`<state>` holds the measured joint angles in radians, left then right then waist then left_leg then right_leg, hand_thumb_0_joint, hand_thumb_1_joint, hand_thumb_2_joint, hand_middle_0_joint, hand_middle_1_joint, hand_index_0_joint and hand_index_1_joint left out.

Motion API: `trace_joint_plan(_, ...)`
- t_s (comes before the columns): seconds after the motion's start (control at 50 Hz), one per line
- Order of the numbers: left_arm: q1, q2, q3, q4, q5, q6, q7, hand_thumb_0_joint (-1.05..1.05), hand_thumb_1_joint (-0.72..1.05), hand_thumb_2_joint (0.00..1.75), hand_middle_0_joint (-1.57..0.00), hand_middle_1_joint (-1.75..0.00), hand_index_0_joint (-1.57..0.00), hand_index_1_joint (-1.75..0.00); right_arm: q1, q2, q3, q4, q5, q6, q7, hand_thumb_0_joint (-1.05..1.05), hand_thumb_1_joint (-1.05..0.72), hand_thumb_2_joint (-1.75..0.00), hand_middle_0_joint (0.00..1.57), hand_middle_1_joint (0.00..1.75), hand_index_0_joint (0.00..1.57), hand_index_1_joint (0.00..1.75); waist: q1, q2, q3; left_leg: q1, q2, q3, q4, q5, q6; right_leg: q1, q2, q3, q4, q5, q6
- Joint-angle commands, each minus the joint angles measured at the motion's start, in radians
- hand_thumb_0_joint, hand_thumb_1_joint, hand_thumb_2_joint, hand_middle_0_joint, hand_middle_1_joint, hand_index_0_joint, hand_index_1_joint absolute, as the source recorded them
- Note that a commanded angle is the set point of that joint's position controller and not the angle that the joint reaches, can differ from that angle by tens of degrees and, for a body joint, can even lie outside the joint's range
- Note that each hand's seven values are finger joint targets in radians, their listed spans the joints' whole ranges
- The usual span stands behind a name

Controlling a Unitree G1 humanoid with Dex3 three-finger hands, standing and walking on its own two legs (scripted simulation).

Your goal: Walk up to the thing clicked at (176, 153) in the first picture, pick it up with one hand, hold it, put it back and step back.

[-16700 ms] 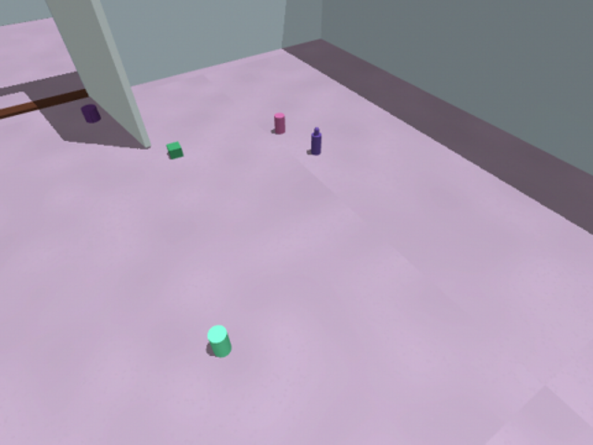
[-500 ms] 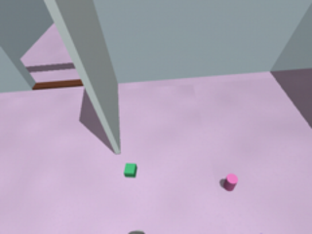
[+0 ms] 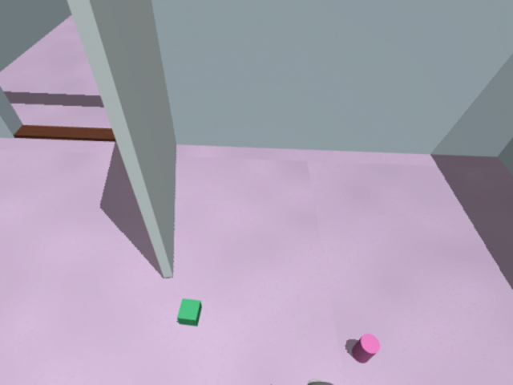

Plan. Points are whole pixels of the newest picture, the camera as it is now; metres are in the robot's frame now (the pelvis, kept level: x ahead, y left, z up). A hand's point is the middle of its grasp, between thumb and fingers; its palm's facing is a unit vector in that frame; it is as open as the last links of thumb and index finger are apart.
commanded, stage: walk up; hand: left
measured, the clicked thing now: (189, 312) +0.55 +0.24 -0.74
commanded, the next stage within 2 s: stand in 1.90 s
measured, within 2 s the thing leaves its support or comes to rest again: neither
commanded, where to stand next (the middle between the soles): +0.16 +0.00 m, yaw +0 degrees
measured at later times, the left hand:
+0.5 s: hand out of the picture +0.14 +0.26 -0.14, palm faces +0.00 -0.91 -0.41, open 7.4 cm
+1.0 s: hand out of the picture +0.16 +0.26 -0.15, palm faces +0.01 -0.93 -0.35, open 7.4 cm
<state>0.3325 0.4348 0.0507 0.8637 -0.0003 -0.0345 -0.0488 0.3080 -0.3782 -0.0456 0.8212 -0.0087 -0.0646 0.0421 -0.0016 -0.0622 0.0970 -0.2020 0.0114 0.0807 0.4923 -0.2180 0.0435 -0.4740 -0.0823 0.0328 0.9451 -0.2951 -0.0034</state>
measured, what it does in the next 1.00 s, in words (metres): walks ahead: right foot, then left foot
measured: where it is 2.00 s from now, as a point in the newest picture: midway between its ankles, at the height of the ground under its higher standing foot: outside the picture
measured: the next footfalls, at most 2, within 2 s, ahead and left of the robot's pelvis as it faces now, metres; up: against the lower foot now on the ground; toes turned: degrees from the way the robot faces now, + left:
right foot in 0.16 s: +0.16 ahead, -0.15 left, +0.00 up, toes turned -1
left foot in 0.52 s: +0.15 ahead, +0.13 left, +0.00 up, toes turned +2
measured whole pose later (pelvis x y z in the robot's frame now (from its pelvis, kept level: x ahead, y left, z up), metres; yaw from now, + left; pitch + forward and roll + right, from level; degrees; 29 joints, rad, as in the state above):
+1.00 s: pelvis +0.10 -0.01 +0.00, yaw +0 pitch -3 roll +0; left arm 0.13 0.37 -0.01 1.13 -0.01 -0.02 -0.01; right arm 0.05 -0.36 -0.01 1.07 0.01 -0.01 0.01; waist 0.03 0.02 0.07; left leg -0.18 0.04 0.02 0.46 -0.23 -0.02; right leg -0.18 -0.04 -0.02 0.44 -0.21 0.03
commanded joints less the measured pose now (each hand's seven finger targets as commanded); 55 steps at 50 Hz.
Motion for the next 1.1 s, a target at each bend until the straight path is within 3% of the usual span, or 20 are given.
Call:
trace_joint_plan(0.0,0.019,0.161,0.053,-0.045,0.010,-0.029,0.010,0.00,0.90,0.90,-0.20,-0.30,-0.20,-0.30,-0.010,-0.276,-0.083,-0.079,-0.010,-0.016,-0.010,0.00,-0.90,-0.90,0.20,0.30,0.20,0.30,-0.023,0.242,0.018,-0.092,0.212,-0.181,-0.254,-0.150,0.186,0.037,-0.012,-0.054,-0.192,0.033,0.019)
trace_joint_plan(0.08,0.062,0.133,0.046,-0.011,0.015,-0.046,0.037,0.00,0.90,0.90,-0.20,-0.30,-0.20,-0.30,-0.050,-0.259,-0.071,-0.083,-0.002,0.010,-0.015,0.00,-0.90,-0.90,0.20,0.30,0.20,0.30,0.024,0.189,-0.052,-0.109,0.221,-0.149,-0.045,0.161,0.162,0.212,0.036,-0.079,-0.350,0.134,0.005)
trace_joint_plan(0.12,0.116,0.153,0.051,0.018,0.018,-0.063,0.055,0.00,0.90,0.90,-0.20,-0.30,-0.20,-0.30,-0.044,-0.186,-0.043,-0.080,0.013,0.022,-0.020,0.00,-0.90,-0.90,0.20,0.30,0.20,0.30,0.053,0.060,-0.126,-0.103,0.135,-0.081,0.166,0.150,0.086,0.356,0.050,-0.066,-0.498,0.236,-0.012)
trace_joint_plan(0.14,0.111,0.219,0.067,0.010,0.026,-0.070,0.062,0.00,0.90,0.90,-0.20,-0.30,-0.20,-0.30,-0.010,-0.139,-0.026,-0.084,0.020,0.023,-0.022,0.00,-0.90,-0.90,0.20,0.30,0.20,0.30,0.049,-0.106,-0.161,-0.179,0.058,-0.028,0.321,-0.026,0.037,0.410,-0.077,0.110,-0.551,0.274,-0.054)
trace_joint_plan(0.16,0.087,0.274,0.077,-0.019,0.024,-0.071,0.062,0.00,0.90,0.90,-0.20,-0.30,-0.20,-0.30,0.041,-0.109,-0.013,-0.082,0.017,0.034,-0.021,0.00,-0.90,-0.90,0.20,0.30,0.20,0.30,0.025,-0.205,-0.141,-0.306,-0.030,-0.040,0.442,-0.324,-0.006,0.412,-0.274,0.434,-0.640,0.153,-0.141)
trace_joint_plan(0.18,0.030,0.289,0.074,-0.034,0.013,-0.062,0.061,0.00,0.90,0.90,-0.20,-0.30,-0.20,-0.30,0.042,-0.203,-0.041,-0.055,0.010,0.050,-0.032,0.00,-0.90,-0.90,0.20,0.30,0.20,0.30,0.028,-0.088,-0.096,-0.298,-0.004,-0.105,0.516,-0.378,-0.006,0.331,-0.321,0.465,-0.653,0.004,-0.237)
trace_joint_plan(0.2,0.022,0.305,0.078,-0.039,0.012,-0.054,0.062,0.00,0.90,0.90,-0.20,-0.30,-0.20,-0.30,0.036,-0.233,-0.053,-0.043,0.003,0.053,-0.039,0.00,-0.90,-0.90,0.20,0.30,0.20,0.30,0.035,-0.125,-0.061,-0.325,0.015,-0.107,0.541,-0.406,-0.002,0.293,-0.330,0.506,-0.665,-0.086,-0.274)
trace_joint_plan(0.28,-0.023,0.245,0.056,-0.037,0.012,-0.048,0.067,0.00,0.90,0.90,-0.20,-0.30,-0.20,-0.30,0.027,-0.231,-0.057,0.015,0.007,0.060,-0.030,0.00,-0.90,-0.90,0.20,0.30,0.20,0.30,0.019,-0.122,-0.062,-0.319,0.038,-0.147,0.503,-0.237,-0.022,0.279,-0.186,0.249,-0.655,-0.068,-0.186)
trace_joint_plan(0.4,-0.095,0.224,0.049,-0.049,0.024,-0.031,0.060,0.00,0.90,0.90,-0.20,-0.30,-0.20,-0.30,-0.011,-0.182,-0.040,0.060,-0.004,0.051,-0.022,0.00,-0.90,-0.90,0.20,0.30,0.20,0.30,0.021,-0.160,-0.083,-0.146,0.025,-0.067,0.219,-0.171,-0.047,0.183,-0.150,0.101,-0.593,0.014,-0.185)
trace_joint_plan(0.48,-0.148,0.169,0.024,-0.039,0.007,-0.001,0.052,0.00,0.90,0.90,-0.20,-0.30,-0.20,-0.30,0.015,-0.189,-0.044,0.119,-0.011,0.029,-0.040,0.00,-0.90,-0.90,0.20,0.30,0.20,0.30,-0.020,-0.039,-0.098,0.057,-0.002,-0.047,-0.011,-0.021,-0.030,0.047,-0.127,0.059,-0.440,-0.042,-0.122)
trace_joint_plan(0.5,-0.134,0.133,0.010,-0.029,0.000,0.005,0.050,0.00,0.90,0.90,-0.20,-0.30,-0.20,-0.30,-0.004,-0.221,-0.048,0.118,-0.017,0.024,-0.044,0.00,-0.90,-0.90,0.20,0.30,0.20,0.30,-0.012,0.060,-0.091,0.068,0.067,-0.162,-0.092,-0.051,-0.014,0.009,-0.085,0.032,-0.385,-0.070,-0.083)
trace_joint_plan(0.52,-0.115,0.087,-0.003,-0.025,-0.010,0.010,0.048,0.00,0.90,0.90,-0.20,-0.30,-0.20,-0.30,-0.066,-0.268,-0.049,0.095,-0.026,0.015,-0.047,0.00,-0.90,-0.90,0.20,0.30,0.20,0.30,0.022,0.210,-0.084,0.000,0.231,-0.427,-0.202,-0.151,0.035,-0.004,0.011,-0.022,-0.286,-0.131,-0.030)
trace_joint_plan(0.54,-0.113,0.140,0.011,0.010,-0.010,0.018,0.056,0.00,0.90,0.90,-0.20,-0.30,-0.20,-0.30,-0.145,-0.317,-0.051,0.079,-0.009,0.016,-0.044,0.00,-0.90,-0.90,0.20,0.30,0.20,0.30,0.026,0.224,-0.048,-0.157,0.324,-0.513,-0.252,-0.290,0.124,0.099,0.048,-0.043,-0.230,-0.202,-0.018)
trace_joint_plan(0.56,-0.109,0.172,0.024,0.045,-0.004,0.017,0.057,0.00,0.90,0.90,-0.20,-0.30,-0.20,-0.30,-0.191,-0.307,-0.046,0.082,-0.004,0.021,-0.042,0.00,-0.90,-0.90,0.20,0.30,0.20,0.30,0.044,0.196,-0.006,-0.277,0.301,-0.461,-0.226,-0.316,0.141,0.222,0.025,-0.021,-0.221,-0.173,-0.019)
trace_joint_plan(0.6,-0.107,0.147,0.013,0.075,-0.002,0.005,0.052,0.00,0.90,0.90,-0.20,-0.30,-0.20,-0.30,-0.218,-0.236,-0.018,0.095,-0.006,0.023,-0.039,0.00,-0.90,-0.90,0.20,0.30,0.20,0.30,0.059,0.200,-0.019,-0.215,0.175,-0.267,-0.148,-0.163,0.052,0.257,0.022,-0.022,-0.402,-0.028,-0.028)
trace_joint_plan(0.64,-0.110,0.168,0.014,0.099,-0.005,-0.007,0.056,0.00,0.90,0.90,-0.20,-0.30,-0.20,-0.30,-0.208,-0.219,-0.011,0.107,0.000,0.019,-0.037,0.00,-0.90,-0.90,0.20,0.30,0.20,0.30,0.045,0.221,-0.075,-0.148,0.134,-0.207,-0.071,0.048,0.008,0.308,0.003,0.001,-0.453,0.176,-0.027)
trace_joint_plan(0.7,-0.180,0.168,-0.001,0.118,-0.003,-0.007,0.056,0.00,0.90,0.90,-0.20,-0.30,-0.20,-0.30,-0.188,-0.214,-0.008,0.140,0.005,0.026,-0.038,0.00,-0.90,-0.90,0.20,0.30,0.20,0.30,0.012,0.202,-0.104,-0.109,0.133,-0.214,-0.124,-0.073,0.008,0.297,-0.006,0.020,-0.473,0.110,-0.030)
trace_joint_plan(0.74,-0.193,0.152,-0.010,0.134,-0.007,-0.002,0.051,0.00,0.90,0.90,-0.20,-0.30,-0.20,-0.30,-0.225,-0.229,-0.009,0.154,0.002,0.027,-0.041,0.00,-0.90,-0.90,0.20,0.30,0.20,0.30,0.020,0.207,-0.093,-0.076,0.149,-0.224,-0.159,-0.107,0.010,0.278,0.006,-0.001,-0.484,0.079,-0.018)
trace_joint_plan(0.86,-0.217,0.157,-0.016,0.194,-0.005,-0.013,0.053,0.00,0.90,0.90,-0.20,-0.30,-0.20,-0.30,-0.252,-0.209,-0.006,0.185,0.014,0.030,-0.044,0.00,-0.90,-0.90,0.20,0.30,0.20,0.30,0.005,0.099,-0.125,0.024,0.117,-0.159,-0.102,0.104,-0.004,0.300,-0.039,0.036,-0.557,0.283,-0.021)
trace_joint_plan(1.08,-0.269,0.138,-0.015,0.238,0.003,-0.012,0.055,0.00,0.90,0.90,-0.20,-0.30,-0.20,-0.30,-0.293,-0.187,-0.005,0.243,0.010,0.042,-0.038,0.00,-0.90,-0.90,0.20,0.30,0.20,0.30,0.005,0.022,-0.142,0.119,0.113,-0.137,-0.156,0.135,-0.016,0.306,-0.049,0.043,-0.637,0.232,-0.010)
